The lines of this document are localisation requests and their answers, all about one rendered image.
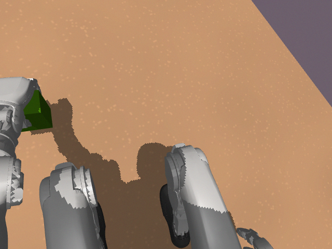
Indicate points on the left robot arm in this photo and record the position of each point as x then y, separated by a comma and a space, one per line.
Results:
11, 177

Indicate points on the left robot hand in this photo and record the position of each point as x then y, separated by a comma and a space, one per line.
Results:
18, 90

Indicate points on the carton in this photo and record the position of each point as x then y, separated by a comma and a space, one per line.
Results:
38, 112

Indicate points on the left robot foot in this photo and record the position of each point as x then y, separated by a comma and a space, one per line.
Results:
102, 226

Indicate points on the right robot foot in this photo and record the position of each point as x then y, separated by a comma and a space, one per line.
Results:
178, 241

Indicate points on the right robot hand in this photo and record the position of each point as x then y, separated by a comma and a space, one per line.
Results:
253, 238

